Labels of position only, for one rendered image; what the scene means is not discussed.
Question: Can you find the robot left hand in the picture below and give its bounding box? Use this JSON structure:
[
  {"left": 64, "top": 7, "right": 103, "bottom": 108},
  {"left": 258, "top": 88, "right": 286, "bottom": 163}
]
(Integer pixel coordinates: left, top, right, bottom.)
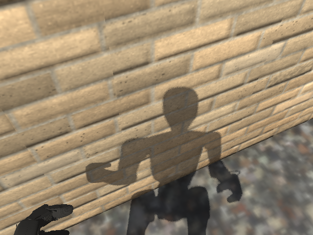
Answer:
[{"left": 14, "top": 204, "right": 73, "bottom": 235}]

